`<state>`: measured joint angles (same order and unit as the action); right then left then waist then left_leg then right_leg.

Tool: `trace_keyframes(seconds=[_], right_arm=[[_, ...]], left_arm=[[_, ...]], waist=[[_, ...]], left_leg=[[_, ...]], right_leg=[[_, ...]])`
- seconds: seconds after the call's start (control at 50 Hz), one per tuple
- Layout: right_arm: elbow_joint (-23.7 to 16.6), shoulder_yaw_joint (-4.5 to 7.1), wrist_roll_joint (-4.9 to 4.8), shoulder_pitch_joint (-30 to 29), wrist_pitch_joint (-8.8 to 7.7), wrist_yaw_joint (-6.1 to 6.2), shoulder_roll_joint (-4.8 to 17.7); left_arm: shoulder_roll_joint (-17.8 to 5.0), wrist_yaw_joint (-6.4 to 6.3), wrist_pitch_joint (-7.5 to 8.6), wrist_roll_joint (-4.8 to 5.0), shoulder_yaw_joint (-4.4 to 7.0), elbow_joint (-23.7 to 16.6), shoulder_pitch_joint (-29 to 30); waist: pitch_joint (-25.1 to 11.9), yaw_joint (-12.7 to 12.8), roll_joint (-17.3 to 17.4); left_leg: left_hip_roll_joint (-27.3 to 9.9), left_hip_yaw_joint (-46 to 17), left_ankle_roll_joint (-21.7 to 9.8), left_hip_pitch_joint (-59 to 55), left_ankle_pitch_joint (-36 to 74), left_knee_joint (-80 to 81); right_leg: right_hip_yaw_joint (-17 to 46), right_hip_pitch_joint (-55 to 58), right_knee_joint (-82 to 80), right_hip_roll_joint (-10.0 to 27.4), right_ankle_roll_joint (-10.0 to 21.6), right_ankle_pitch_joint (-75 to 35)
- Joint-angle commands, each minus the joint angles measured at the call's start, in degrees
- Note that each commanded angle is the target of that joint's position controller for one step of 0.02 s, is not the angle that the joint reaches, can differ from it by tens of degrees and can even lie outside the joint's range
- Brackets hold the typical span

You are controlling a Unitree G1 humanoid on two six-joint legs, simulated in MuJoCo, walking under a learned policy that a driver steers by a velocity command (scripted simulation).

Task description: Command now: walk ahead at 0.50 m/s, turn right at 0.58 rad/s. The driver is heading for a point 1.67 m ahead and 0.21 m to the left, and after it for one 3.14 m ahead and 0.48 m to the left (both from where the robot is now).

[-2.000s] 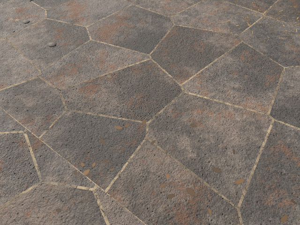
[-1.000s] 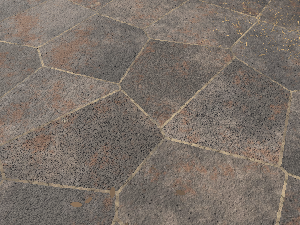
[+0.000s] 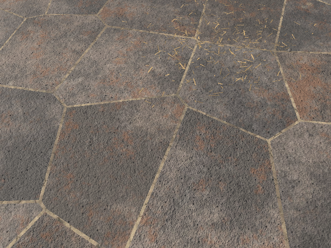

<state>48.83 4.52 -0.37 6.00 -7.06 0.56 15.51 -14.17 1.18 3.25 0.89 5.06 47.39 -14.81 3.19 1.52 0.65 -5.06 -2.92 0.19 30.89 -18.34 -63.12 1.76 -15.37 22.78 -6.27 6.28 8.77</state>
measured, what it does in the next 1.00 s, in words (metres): walks ahead: left foot, then right foot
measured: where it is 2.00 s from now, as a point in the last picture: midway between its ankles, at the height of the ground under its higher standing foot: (171, 118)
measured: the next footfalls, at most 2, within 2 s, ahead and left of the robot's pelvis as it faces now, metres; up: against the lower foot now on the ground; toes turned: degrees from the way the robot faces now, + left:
left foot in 0.30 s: +0.38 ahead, +0.12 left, +0.00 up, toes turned -14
right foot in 0.78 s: +0.55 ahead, -0.19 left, +0.00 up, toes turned -11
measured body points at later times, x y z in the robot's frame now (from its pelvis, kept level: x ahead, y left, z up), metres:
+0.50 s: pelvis +0.30 +0.04 +0.00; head +0.32 +0.04 +0.45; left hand +0.49 +0.28 -0.11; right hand +0.31 -0.25 -0.12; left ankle +0.34 +0.13 -0.74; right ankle +0.26 -0.10 -0.66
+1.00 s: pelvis +0.53 -0.07 +0.00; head +0.55 -0.08 +0.45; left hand +0.64 +0.19 -0.11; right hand +0.62 -0.37 -0.11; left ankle +0.59 +0.08 -0.66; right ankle +0.51 -0.18 -0.74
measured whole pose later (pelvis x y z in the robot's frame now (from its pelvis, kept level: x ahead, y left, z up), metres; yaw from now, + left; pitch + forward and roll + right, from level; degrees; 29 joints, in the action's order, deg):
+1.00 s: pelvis +0.53 -0.07 +0.00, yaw -5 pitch +1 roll -2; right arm 47.1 4.4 -1.7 12.6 -2.2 -0.1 18.3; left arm -14.5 0.4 5.3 -0.6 4.2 46.2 -15.2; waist 0.6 1.4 3.1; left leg -5.7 -2.4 0.2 36.0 -15.2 -62.4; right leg -6.8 -9.0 18.4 -0.5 1.3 10.8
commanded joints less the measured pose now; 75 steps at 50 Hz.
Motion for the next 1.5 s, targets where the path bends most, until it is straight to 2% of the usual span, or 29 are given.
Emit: trace_keyframes(seconds=[0.02,0.18,0.24,0.28,0.3,0.32,0.34,0.36,0.38,0.42,0.48,0.56,0.68,0.76,0.78,0.8,0.82,0.84,0.9,1.06,1.18,1.22,1.26,1.28,1.3,1.32,1.34,1.4,1.5], right_arm=[[-3.8,1.14,0.99,-1.1,0.48,0.27,4.3],[-8.7,0.05,-0.21,-13.7,-0.12,-1.13,4.1],[-9.0,0.54,-0.29,-12.2,-1.12,-1.64,6.4],[-6.6,1.62,0.24,-3.1,-1.75,-1.28,8.7],[-5.4,2.44,1.22,6.1,-1.79,-0.91,11.3],[-4.1,3.61,2.01,13.4,-1.06,-0.65,15.9],[-3.8,2.78,0.34,13.2,-0.57,-1.02,12.0],[-5.1,1.53,-0.14,9.6,-0.18,-0.91,7.4],[-5.7,0.95,0.29,6.2,0.44,-0.78,6.0],[-5.0,0.08,1.16,3.0,0.74,-0.82,4.0],[-2.4,0.22,0.75,5.4,0.00,-1.62,4.9],[-1.4,0.86,-0.62,6.3,0.62,-1.39,8.0],[1.2,1.24,-1.68,13.9,2.16,-0.91,10.4],[1.5,0.77,-1.48,13.8,2.91,-0.48,9.5],[-0.2,-0.61,-0.36,12.6,2.61,-0.61,5.9],[-1.8,-2.12,-0.76,18.5,1.74,-0.41,0.7],[-1.2,-0.89,-2.11,17.6,1.39,-0.38,6.0],[-2.2,-0.02,-2.57,14.0,1.49,-0.41,8.6],[-2.6,0.47,-1.38,10.8,3.02,-0.29,6.8],[-7.0,-0.72,-0.95,3.0,4.96,-2.14,2.6],[-11.6,-0.84,-0.81,-6.3,5.24,-3.86,4.0],[-12.3,-0.04,-0.70,-4.8,5.44,-4.09,5.6],[-9.0,2.69,-1.03,8.9,5.68,-3.57,9.8],[-6.6,4.95,-1.30,18.6,6.24,-2.38,15.3],[-7.4,5.50,-1.62,16.0,5.78,-2.16,21.6],[-9.4,3.92,-1.12,17.7,4.95,-2.52,16.6],[-8.8,3.04,-0.58,16.0,4.10,-2.69,13.5],[-11.1,1.43,0.13,6.4,3.62,-2.08,8.6],[-10.9,1.99,-0.35,8.3,3.20,-0.49,10.3]], left_arm=[[-8.8,-1.37,1.28,0.42,1.81,-4.2,0.2],[-8.9,-1.93,0.42,0.80,1.94,-1.8,-6.1],[-9.1,-2.52,-0.15,0.57,2.07,-1.7,-6.4],[-7.9,-2.54,-0.36,0.21,1.65,-3.0,-4.5],[-5.7,-2.23,-0.22,-0.53,0.67,-4.6,-2.9],[-1.8,-2.17,0.30,0.78,-0.41,-5.5,-11.2],[-5.8,-2.30,0.42,1.67,-0.26,-5.2,-12.5],[-10.3,-2.30,0.15,1.61,0.87,-5.4,-7.4],[-10.6,-2.40,-0.21,1.05,1.09,-6.3,-3.3],[-8.7,-2.06,-0.57,0.30,1.38,-7.5,-1.0],[-4.1,-1.82,-0.79,0.28,0.26,-7.9,-1.7],[-3.2,-1.29,0.47,-0.94,-0.89,-10.3,6.1],[-4.4,0.16,1.92,0.25,-1.29,-12.9,16.5],[-9.7,-0.39,2.69,-0.22,1.18,-9.9,5.2],[-13.7,-1.13,2.67,-1.52,2.45,-8.6,-4.8],[-17.6,-1.26,1.70,-2.08,3.21,-7.7,-8.2],[-13.0,-1.07,1.57,-1.64,2.16,-7.3,-8.9],[-9.9,-1.03,1.72,-1.02,1.09,-7.4,-5.7],[-5.1,-0.49,2.41,-1.44,-0.34,-7.0,2.9],[-9.1,-1.76,3.18,-1.48,1.35,-3.6,3.1],[-12.4,-2.07,1.66,0.24,2.49,-1.0,-1.2],[-14.1,-2.22,0.84,0.68,2.93,-0.9,-1.0],[-14.2,-2.52,-0.18,0.95,2.70,-1.2,-0.2],[-11.8,-2.75,0.04,-0.61,1.67,-2.2,-1.5],[-3.5,-1.96,1.67,-2.42,-1.03,-5.7,-6.4],[-8.3,-1.29,3.81,-0.05,-0.49,-6.1,0.2],[-10.6,-0.99,4.79,1.89,0.16,-7.6,5.1],[-10.5,-1.95,4.58,-1.06,0.56,-6.4,3.8],[-7.3,-1.91,2.41,-1.88,-0.14,-8.3,7.8]], waist=[[-5.5,-1.8,-1.4],[-2.2,3.1,-5.6],[-2.8,1.6,-6.9],[-7.2,-3.2,-7.3],[-14.8,-7.7,-4.0],[-23.9,-5.6,12.4],[-24.1,-5.4,16.1],[-15.1,-6.5,8.9],[-9.5,-5.8,4.3],[-3.8,-3.1,4.3],[-3.2,-1.8,4.4],[-2.4,-2.6,2.8],[-1.5,-5.8,4.2],[-7.6,1.5,4.6],[-15.7,6.1,-0.6],[-22.6,3.9,-15.5],[-21.6,5.1,-13.4],[-14.3,4.7,-10.8],[-5.1,-0.1,-7.8],[-1.0,-0.8,-4.0],[1.6,1.7,-3.3],[-0.5,-0.2,-4.7],[-8.2,-7.9,-4.0],[-13.5,-11.4,2.2],[-18.8,-3.7,17.1],[-23.8,-8.5,8.8],[-15.9,-8.8,5.8],[-7.9,-1.8,2.3],[-4.8,-1.4,1.6]], left_leg=[[-0.9,-0.4,2.2,5.8,5.9,8.9],[4.8,-0.3,1.5,-2.4,24.9,34.7],[4.9,-1.5,-0.2,-4.0,18.2,36.9],[4.8,-0.5,-2.9,-17.0,16.8,39.1],[-2.5,-6.6,-6.0,-32.2,15.6,36.5],[-16.6,-30.6,-15.5,-54.1,7.6,39.0],[-20.3,-43.5,-17.0,-54.9,-6.3,43.9],[-17.6,-35.3,-14.0,-47.0,-10.1,45.6],[-15.1,-26.8,-11.6,-38.6,-5.4,46.6],[-10.8,-16.1,-9.9,-27.0,4.9,49.8],[-8.5,-10.8,-12.1,-22.0,11.0,53.5],[-6.9,-6.1,-13.1,-22.1,19.5,55.0],[-7.2,-6.5,-11.2,-24.1,18.6,51.0],[-4.6,-6.1,-7.1,-21.4,23.9,37.0],[-0.8,-3.0,-4.6,-11.8,14.9,20.6],[5.9,2.2,-1.4,7.4,-12.3,2.1],[3.8,-3.1,-1.2,13.3,-15.2,-6.8],[1.5,-3.3,-1.5,16.2,-10.6,-9.3],[-2.7,-2.8,-1.0,10.6,-0.7,-4.9],[-2.9,-0.7,0.2,8.2,17.0,13.8],[-0.8,3.9,-3.1,7.1,14.5,24.8],[2.4,7.2,-5.2,1.9,8.5,25.7],[8.3,10.3,-8.6,-17.6,9.2,29.6],[2.9,-0.6,-11.9,-35.2,10.6,30.8],[-11.2,-34.2,-22.9,-51.7,-1.1,38.3],[-13.8,-43.9,-23.1,-53.5,-6.8,46.3],[-12.7,-36.3,-20.5,-48.5,-2.1,47.1],[-6.7,-21.1,-16.9,-27.0,13.7,47.7],[-3.4,-14.0,-16.5,-18.5,22.0,50.7]], right_leg=[[16.1,6.9,-10.3,15.2,10.7,-16.9],[16.5,4.0,-7.3,12.2,5.4,-5.6],[21.2,9.8,-1.7,14.3,4.8,-7.4],[20.5,8.7,6.8,11.2,2.8,-15.4],[16.8,1.9,20.5,8.0,0.7,-11.3],[9.3,-18.4,40.6,-0.5,-4.0,14.2],[9.4,-27.6,50.1,3.0,-4.5,25.2],[9.4,-30.6,53.0,5.8,-4.8,20.4],[6.8,-29.4,52.4,8.1,-5.0,15.9],[6.0,-25.4,47.3,11.5,-4.7,11.1],[4.7,-21.9,40.8,11.9,-4.6,9.4],[1.3,-21.5,24.2,12.6,-6.0,-1.1],[-0.2,-13.7,8.2,8.4,-7.1,-7.4],[-0.2,7.8,1.9,7.8,-3.2,-4.9],[9.1,23.3,3.9,17.7,0.7,-5.4],[30.7,38.2,-0.3,31.3,8.2,2.6],[36.7,35.5,-3.5,30.9,9.3,11.4],[28.4,29.9,-4.6,28.7,7.4,11.1],[13.3,13.3,-10.6,22.7,4.5,0.4],[-5.1,8.7,-15.8,21.0,3.7,-11.3],[-10.5,16.7,-12.4,23.4,1.2,-13.9],[-12.4,19.0,-5.7,23.6,0.0,-29.9],[-15.7,14.9,13.8,20.5,-2.7,-42.1],[-16.3,0.8,32.1,18.0,-5.9,-25.8],[-9.6,-24.2,51.5,6.2,-9.3,24.4],[2.6,-29.8,56.6,6.1,-8.0,25.7],[2.4,-34.3,55.8,8.3,-6.6,20.1],[3.2,-23.4,43.9,13.6,-6.3,10.1],[1.6,-21.0,29.3,11.8,-9.6,0.1]])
